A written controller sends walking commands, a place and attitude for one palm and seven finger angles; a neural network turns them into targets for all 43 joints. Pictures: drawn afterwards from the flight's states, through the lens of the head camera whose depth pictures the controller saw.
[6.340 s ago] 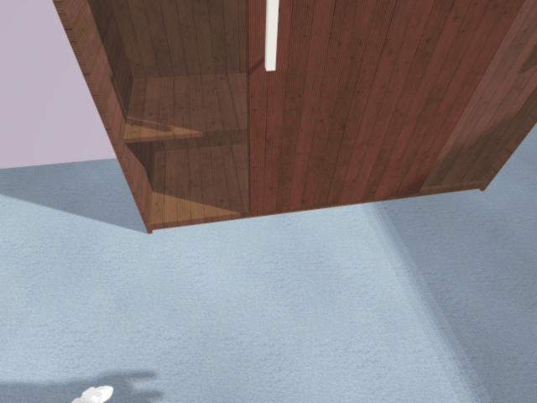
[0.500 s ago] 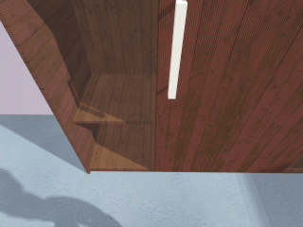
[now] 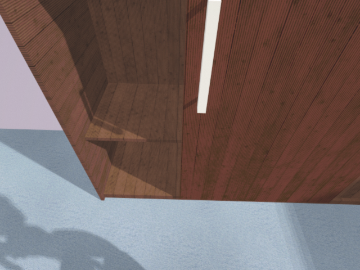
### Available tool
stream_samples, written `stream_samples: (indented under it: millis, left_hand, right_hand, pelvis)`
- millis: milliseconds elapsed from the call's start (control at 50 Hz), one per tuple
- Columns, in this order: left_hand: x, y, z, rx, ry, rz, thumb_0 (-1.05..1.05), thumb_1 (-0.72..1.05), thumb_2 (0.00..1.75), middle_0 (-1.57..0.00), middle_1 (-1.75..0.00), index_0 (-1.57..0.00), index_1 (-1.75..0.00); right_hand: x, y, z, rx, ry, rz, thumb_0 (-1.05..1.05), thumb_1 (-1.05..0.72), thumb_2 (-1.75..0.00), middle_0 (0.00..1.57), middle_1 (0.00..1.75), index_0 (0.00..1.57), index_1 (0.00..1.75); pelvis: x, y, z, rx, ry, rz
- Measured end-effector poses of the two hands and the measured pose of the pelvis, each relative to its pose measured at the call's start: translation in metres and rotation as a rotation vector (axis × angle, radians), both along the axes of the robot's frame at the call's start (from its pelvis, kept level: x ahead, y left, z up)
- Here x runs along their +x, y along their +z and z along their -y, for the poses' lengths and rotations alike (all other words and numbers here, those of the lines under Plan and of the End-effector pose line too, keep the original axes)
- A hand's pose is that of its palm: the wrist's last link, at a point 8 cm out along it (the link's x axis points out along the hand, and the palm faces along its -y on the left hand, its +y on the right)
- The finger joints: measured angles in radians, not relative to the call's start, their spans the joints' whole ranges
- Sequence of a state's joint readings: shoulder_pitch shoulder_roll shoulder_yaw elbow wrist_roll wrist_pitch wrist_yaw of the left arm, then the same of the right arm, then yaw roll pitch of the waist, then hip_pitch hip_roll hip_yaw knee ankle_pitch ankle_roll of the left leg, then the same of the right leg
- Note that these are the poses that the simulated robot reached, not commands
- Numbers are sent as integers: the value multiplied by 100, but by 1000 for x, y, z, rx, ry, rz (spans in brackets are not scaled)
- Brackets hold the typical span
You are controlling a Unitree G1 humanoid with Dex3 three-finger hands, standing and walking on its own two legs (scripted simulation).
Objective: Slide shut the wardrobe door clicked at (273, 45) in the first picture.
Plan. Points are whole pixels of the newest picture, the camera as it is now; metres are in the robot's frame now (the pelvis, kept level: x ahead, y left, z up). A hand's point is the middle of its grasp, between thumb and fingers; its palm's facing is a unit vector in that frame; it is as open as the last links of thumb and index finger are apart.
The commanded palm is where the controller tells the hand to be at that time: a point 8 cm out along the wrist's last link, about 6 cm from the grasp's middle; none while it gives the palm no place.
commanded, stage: look again from close up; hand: right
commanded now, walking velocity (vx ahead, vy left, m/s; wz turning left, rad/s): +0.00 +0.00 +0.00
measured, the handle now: (206, 61) +0.61 -0.03 +0.18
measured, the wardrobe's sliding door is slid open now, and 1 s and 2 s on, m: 0.45 0.45 0.45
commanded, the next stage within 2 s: shuffle to correct the standing spot in 1.38 s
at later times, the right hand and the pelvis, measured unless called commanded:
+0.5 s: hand out of the picture -0.03 -0.13 -0.18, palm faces +0.03 +0.99 -0.17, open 7.4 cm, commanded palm none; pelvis +0.00 +0.02 +0.00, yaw +0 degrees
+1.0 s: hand out of the picture +0.00 -0.14 -0.18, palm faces +0.03 +0.98 -0.17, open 7.4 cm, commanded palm none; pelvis +0.02 +0.02 +0.00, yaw +0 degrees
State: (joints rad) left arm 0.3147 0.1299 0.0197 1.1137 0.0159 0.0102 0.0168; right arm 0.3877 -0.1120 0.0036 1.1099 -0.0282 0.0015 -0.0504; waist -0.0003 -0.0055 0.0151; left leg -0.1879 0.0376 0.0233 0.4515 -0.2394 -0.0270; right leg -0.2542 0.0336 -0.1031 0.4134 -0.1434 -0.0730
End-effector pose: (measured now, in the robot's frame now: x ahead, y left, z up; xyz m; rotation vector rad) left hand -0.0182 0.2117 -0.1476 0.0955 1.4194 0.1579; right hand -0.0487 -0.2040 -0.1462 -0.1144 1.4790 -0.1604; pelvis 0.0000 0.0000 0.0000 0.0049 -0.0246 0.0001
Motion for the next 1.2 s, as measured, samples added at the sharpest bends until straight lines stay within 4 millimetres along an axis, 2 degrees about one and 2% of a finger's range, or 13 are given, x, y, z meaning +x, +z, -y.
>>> stream_samples:
  millis: [340, 680, 1200]
  left_hand:
    - [4, -1, -13, -1, 5, 25, 1, 92, 90, -20, -30, -20, -30]
    - [2, 0, -16, -5, 10, -8, 1, 91, 90, -20, -30, -20, -30]
    - [35, 3, -23, 19, -15, 14, 1, 92, 90, -20, -30, -20, -30]
  right_hand:
    - [6, 1, -16, 3, 0, 29, 0, -91, -90, 20, 30, 20, 30]
    - [31, 0, -20, 5, 16, 57, 0, -91, -90, 20, 30, 20, 30]
    - [51, 1, -16, 1, 19, 48, 0, -91, -90, 20, 30, 20, 30]
  pelvis:
    - [0, 0, -12, -1, 6, -6]
    - [8, 0, -20, 0, 6, -9]
    - [26, 2, -18, -4, 7, -12]
